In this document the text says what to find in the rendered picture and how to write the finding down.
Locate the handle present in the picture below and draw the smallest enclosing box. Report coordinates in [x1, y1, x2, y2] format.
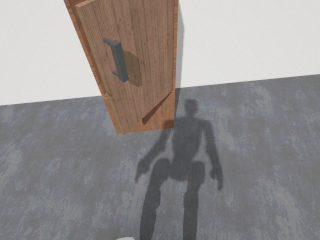
[103, 37, 129, 83]

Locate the cupboard door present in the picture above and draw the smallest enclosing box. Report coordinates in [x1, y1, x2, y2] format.
[75, 0, 174, 135]

